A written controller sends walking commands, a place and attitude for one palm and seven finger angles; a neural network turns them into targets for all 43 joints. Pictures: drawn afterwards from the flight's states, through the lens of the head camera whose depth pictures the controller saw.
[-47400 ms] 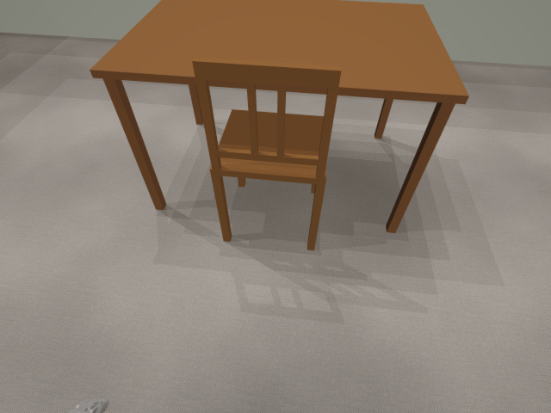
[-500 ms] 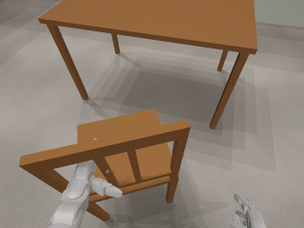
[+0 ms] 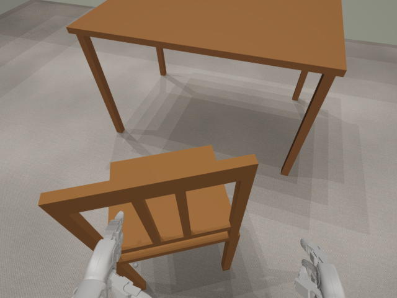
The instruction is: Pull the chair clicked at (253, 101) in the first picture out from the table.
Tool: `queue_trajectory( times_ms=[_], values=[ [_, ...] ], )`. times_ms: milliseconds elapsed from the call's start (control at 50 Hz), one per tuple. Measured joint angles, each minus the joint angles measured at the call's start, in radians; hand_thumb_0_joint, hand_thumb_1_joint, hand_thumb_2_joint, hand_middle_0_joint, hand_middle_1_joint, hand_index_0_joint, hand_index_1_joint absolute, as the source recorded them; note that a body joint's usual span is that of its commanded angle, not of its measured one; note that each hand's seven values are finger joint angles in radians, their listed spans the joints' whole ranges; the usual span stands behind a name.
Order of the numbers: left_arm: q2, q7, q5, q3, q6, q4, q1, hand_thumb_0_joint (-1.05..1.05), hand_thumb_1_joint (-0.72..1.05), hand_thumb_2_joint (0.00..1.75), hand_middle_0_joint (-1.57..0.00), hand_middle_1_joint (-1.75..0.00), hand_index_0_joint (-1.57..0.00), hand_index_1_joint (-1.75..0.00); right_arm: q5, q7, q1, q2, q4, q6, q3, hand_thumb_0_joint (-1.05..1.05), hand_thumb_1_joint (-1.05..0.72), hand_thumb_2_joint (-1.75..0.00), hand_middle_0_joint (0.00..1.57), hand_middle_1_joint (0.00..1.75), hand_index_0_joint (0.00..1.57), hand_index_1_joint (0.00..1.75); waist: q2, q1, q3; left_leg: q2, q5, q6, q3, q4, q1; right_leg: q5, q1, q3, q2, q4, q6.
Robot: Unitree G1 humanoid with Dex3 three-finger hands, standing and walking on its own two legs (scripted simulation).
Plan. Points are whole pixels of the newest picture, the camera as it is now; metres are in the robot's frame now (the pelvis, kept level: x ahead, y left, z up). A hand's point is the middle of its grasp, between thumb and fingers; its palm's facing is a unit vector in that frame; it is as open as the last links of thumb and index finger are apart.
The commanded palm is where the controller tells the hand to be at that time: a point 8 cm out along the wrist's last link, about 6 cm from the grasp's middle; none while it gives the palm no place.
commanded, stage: draw the fingers out of the gap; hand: left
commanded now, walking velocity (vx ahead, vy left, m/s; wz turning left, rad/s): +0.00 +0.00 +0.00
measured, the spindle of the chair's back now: (148, 221) +0.31 +0.13 -0.08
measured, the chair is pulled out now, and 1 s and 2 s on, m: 0.59 0.58 0.58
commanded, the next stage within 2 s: draw the hand back to the body in 0.18 s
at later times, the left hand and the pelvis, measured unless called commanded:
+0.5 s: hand (121, 272) +0.18 +0.14 +0.03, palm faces +0.05 -1.00 -0.04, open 17.5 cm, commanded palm +0.14 +0.20 +0.04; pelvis +0.00 +0.00 -0.02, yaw +0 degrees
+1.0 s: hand (77, 272) +0.17 +0.19 +0.07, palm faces +0.08 -0.90 -0.43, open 15.0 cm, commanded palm +0.14 +0.25 +0.13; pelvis +0.01 -0.01 +0.01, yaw +0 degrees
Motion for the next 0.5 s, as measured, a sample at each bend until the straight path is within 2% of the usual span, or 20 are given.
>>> queue_trajectory(
  times_ms=[180,320,340,400,480,500],
  values=[
    [-0.007,0.023,0.019,-0.025,0.02,-0.099,0.1,-0.01,-0.54,0.2,-0.01,0.0,-0.01,0.0,0.0,-0.005,0.003,0.014,-0.025,0.012,0.002,0.01,-0.91,-0.9,0.2,0.3,0.2,0.3,-0.003,0.005,-0.009,-0.003,-0.017,0.002,-0.005,0.038,-0.029,-0.016,-0.025,-0.003,-0.003,0.034,0.001],
    [-0.003,0.018,0.019,-0.024,0.024,-0.165,0.182,-0.01,-0.54,0.2,-0.01,0.0,0.0,0.0,0.002,-0.012,0.006,0.02,-0.029,0.017,-0.006,0.01,-0.91,-0.9,0.2,0.3,0.2,0.3,0.0,0.004,-0.021,-0.001,-0.032,0.002,-0.01,0.064,-0.05,-0.028,-0.042,-0.007,-0.002,0.052,0.001],
    [-0.007,0.015,-0.003,-0.02,0.006,-0.178,0.198,-0.01,-0.54,0.2,-0.01,0.0,-0.01,0.0,0.002,-0.013,0.006,0.021,-0.029,0.011,-0.009,0.01,-0.91,-0.9,0.2,0.3,0.2,0.3,0.0,0.004,-0.023,-0.001,-0.034,0.001,-0.011,0.069,-0.057,-0.03,-0.047,-0.008,-0.002,0.057,0.001],
    [-0.022,-0.002,-0.06,-0.004,-0.13,-0.223,0.24,-0.01,-0.54,0.2,-0.01,0.0,-0.01,0.0,0.001,-0.009,0.006,0.028,-0.014,-0.021,-0.023,0.01,-0.91,-0.9,0.2,0.3,0.2,0.3,-0.006,0.013,-0.03,0.002,-0.047,-0.001,-0.012,0.099,-0.088,-0.041,-0.077,-0.008,0.0,0.084,0.0],
    [-0.025,-0.033,-0.085,0.036,-0.331,-0.265,0.25,-0.01,-0.54,0.2,-0.01,0.0,-0.01,0.0,0.005,0.008,-0.007,0.04,0.017,-0.037,-0.043,0.01,-0.91,-0.9,0.2,0.3,0.2,0.3,-0.013,0.03,-0.035,0.005,-0.067,-0.005,-0.016,0.151,-0.135,-0.06,-0.125,-0.009,0.003,0.133,-0.004],
    [-0.022,-0.046,-0.088,0.043,-0.359,-0.251,0.246,-0.01,-0.54,0.2,-0.01,0.0,-0.01,0.0,0.005,0.015,-0.015,0.041,0.023,-0.038,-0.046,0.01,-0.91,-0.9,0.2,0.3,0.2,0.3,-0.013,0.031,-0.035,0.006,-0.073,-0.006,-0.016,0.167,-0.152,-0.065,-0.141,-0.009,0.004,0.149,-0.005]
  ],
)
